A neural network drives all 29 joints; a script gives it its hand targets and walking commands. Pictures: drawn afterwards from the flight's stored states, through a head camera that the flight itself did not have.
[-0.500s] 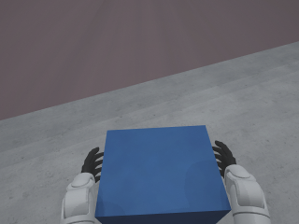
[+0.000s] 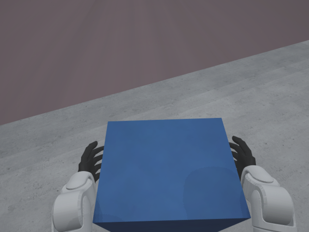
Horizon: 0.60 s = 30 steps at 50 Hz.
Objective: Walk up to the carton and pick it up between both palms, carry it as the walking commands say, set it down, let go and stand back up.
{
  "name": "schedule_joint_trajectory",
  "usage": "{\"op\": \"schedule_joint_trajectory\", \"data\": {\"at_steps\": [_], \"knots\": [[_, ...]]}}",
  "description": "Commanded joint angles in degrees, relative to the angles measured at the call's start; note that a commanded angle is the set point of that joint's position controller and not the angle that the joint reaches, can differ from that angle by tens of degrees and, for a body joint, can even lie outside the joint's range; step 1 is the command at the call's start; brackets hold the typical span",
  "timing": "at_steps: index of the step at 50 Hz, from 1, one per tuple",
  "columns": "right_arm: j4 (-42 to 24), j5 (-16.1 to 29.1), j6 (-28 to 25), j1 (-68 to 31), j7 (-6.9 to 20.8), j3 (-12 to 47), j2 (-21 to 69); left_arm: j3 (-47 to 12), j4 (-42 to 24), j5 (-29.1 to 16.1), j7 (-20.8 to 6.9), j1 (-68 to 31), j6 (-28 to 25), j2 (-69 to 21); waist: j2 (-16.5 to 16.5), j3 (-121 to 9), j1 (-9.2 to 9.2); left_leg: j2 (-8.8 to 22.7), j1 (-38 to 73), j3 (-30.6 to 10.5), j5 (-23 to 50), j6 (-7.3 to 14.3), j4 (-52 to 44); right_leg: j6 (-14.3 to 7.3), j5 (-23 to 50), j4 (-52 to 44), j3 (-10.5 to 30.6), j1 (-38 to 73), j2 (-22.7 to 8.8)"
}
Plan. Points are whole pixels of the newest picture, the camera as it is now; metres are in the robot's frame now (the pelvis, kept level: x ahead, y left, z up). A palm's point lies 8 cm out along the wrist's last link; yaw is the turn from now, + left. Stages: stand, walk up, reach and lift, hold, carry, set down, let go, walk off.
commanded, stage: carry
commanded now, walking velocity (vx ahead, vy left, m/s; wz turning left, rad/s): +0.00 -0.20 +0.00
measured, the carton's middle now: (165, 180) +0.28 -0.01 +0.03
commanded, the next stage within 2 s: none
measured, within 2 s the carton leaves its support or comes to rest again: neither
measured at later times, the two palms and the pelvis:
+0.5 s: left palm (83, 211) +0.19 +0.17 +0.09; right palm (259, 191) +0.20 -0.20 +0.09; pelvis -0.03 -0.02 +0.00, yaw +2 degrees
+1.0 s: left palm (81, 213) +0.18 +0.17 +0.09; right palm (257, 193) +0.20 -0.19 +0.09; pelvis -0.03 -0.02 +0.00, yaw +3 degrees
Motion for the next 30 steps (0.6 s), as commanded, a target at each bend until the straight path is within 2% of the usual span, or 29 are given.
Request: {"op": "schedule_joint_trajectory", "data": {"at_steps": [1,4,7,9,10,11,12,13,14,15,17,19,23,25,26,27,29,30], "knots": [[-12.31,17.79,5.36,-23.71,5.77,46.35,44.85,-43.42,-13.71,-16.04,-5.09,-20.55,4.57,-42.98,-5.81,-12.17,-0.32,2.95,3.65,4.17,2.29,1.76,1.68,-3.52,24.50,-6.84,8.58,5.43,-14.46],[-15.87,18.22,8.51,-21.74,4.05,45.84,43.19,-43.28,-18.65,-16.41,-3.06,-19.59,8.01,-40.65,-2.82,-9.63,-0.43,4.06,4.90,4.01,3.89,2.14,-0.62,-2.76,15.80,-6.82,6.74,1.67,-12.83],[-18.49,18.46,10.46,-20.60,2.79,44.91,41.40,-42.93,-21.03,-16.45,-1.70,-18.81,10.25,-39.22,3.09,-9.40,-0.26,9.22,6.30,-1.00,10.70,3.26,-3.65,-0.93,7.90,-3.21,3.26,-1.01,-9.88],[-19.48,18.27,11.41,-19.73,1.99,44.30,40.55,-42.90,-21.42,-16.79,-1.20,-18.26,11.27,-38.79,4.74,-8.85,-0.04,11.42,5.52,-3.19,10.54,4.02,-5.77,0.03,3.89,-2.35,1.83,-1.08,-8.49],[-19.83,18.12,11.79,-19.52,1.62,44.11,40.28,-42.79,-21.34,-16.95,-1.05,-18.05,11.66,-38.67,4.09,-8.43,0.06,11.06,4.40,-2.51,8.92,3.81,-5.52,0.11,3.18,-3.47,2.22,-0.38,-8.64],[-20.09,17.95,12.10,-19.44,1.30,44.03,40.16,-42.60,-21.16,-17.04,-0.95,-17.94,11.95,-38.50,1.39,-7.97,0.05,9.18,2.90,0.03,6.22,3.01,-3.51,-0.27,4.02,-6.26,4.15,0.74,-9.92],[-20.32,17.80,12.32,-19.43,1.01,44.05,40.12,-42.34,-21.02,-17.04,-0.88,-18.08,12.15,-38.26,-3.22,-7.68,-0.22,6.09,1.45,3.97,2.33,1.84,0.30,-1.12,5.87,-9.92,7.52,1.95,-12.32],[-20.55,17.80,12.47,-19.92,0.82,44.13,39.98,-42.13,-20.86,-16.91,-0.83,-18.14,12.30,-38.36,-6.43,-7.26,-0.47,3.40,0.49,6.95,-2.58,0.95,3.59,-2.43,6.62,-12.72,10.54,2.11,-14.57],[-20.78,17.97,12.59,-20.38,0.75,44.26,39.92,-41.94,-20.76,-16.65,-0.72,-17.90,12.43,-38.59,-7.42,-6.51,-0.50,1.78,1.07,8.20,-6.01,0.91,5.41,-3.59,5.94,-14.21,12.06,0.62,-15.68],[-20.72,18.15,12.73,-20.29,0.83,44.25,40.12,-41.81,-20.87,-16.43,-0.56,-17.51,12.54,-38.71,-7.11,-6.03,-0.54,1.39,3.08,8.12,-6.62,1.40,5.14,-4.21,4.71,-14.45,11.87,-0.98,-15.30],[-20.10,18.04,12.85,-19.40,1.00,43.91,40.31,-42.01,-21.47,-16.49,-0.44,-17.50,12.75,-38.61,-5.08,-6.08,-0.54,1.89,5.61,8.45,-3.44,2.17,1.61,-4.35,1.86,-13.41,8.74,-2.67,-13.85],[-19.25,17.75,12.99,-18.50,1.03,43.56,40.06,-42.17,-21.38,-16.44,-0.39,-16.99,12.98,-38.13,-3.40,-6.49,-0.43,3.71,8.14,7.58,-0.36,2.52,-1.81,-2.96,-0.69,-12.34,6.34,-4.47,-12.30],[-18.38,17.05,13.26,-17.08,0.99,42.85,39.49,-42.86,-20.80,-17.13,-0.76,-17.16,13.36,-38.48,4.13,-4.85,-0.18,11.44,6.94,-0.19,-2.38,3.28,-9.29,-0.16,-7.68,-8.00,2.31,-7.38,-9.18],[-18.73,16.84,13.20,-17.45,0.85,42.97,39.58,-43.28,-20.33,-17.73,-1.14,-17.50,13.33,-39.24,5.42,-4.49,0.10,12.36,4.17,-0.66,-2.40,3.08,-10.74,0.32,-6.77,-6.42,0.92,-4.91,-8.48],[-19.05,16.77,13.13,-17.63,0.79,43.12,39.80,-43.37,-20.14,-18.02,-1.32,-17.54,13.25,-39.60,4.28,-4.53,0.24,11.66,2.84,0.55,-1.77,2.76,-9.83,0.21,-5.90,-7.20,1.13,-3.29,-8.81],[-19.46,16.78,13.06,-17.84,0.79,43.38,40.07,-43.33,-20.01,-18.22,-1.48,-17.55,13.12,-39.82,1.39,-4.51,0.24,9.84,1.96,3.05,-1.14,2.11,-7.35,-0.16,-4.77,-9.91,2.56,-2.15,-9.91],[-20.10,17.09,12.82,-18.46,0.89,44.00,40.50,-42.96,-19.75,-18.17,-1.68,-17.56,12.79,-40.09,-5.37,-5.34,-0.19,5.09,1.84,8.88,-0.11,0.70,0.20,-1.92,-1.68,-14.87,6.86,-0.67,-13.13],[-20.23,17.31,12.72,-18.71,1.03,44.24,40.62,-42.80,-19.68,-17.95,-1.70,-17.28,12.64,-40.27,-6.44,-5.55,-0.27,3.65,2.05,9.60,-0.61,0.73,2.06,-3.10,-1.23,-15.76,7.83,-0.61,-14.01]]}}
